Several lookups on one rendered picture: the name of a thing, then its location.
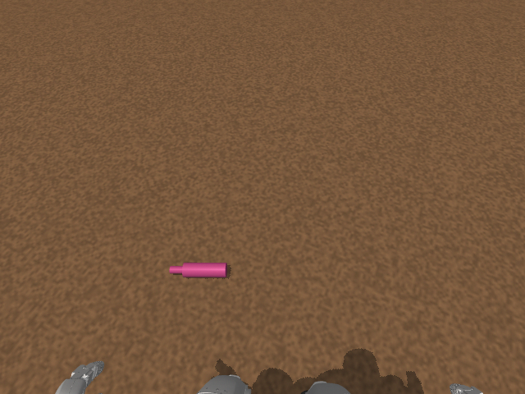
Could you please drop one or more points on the left robot hand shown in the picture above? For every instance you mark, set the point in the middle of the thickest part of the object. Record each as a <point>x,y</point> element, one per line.
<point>81,378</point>

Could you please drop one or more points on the bottle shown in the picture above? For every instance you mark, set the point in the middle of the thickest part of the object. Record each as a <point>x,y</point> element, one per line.
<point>201,269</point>

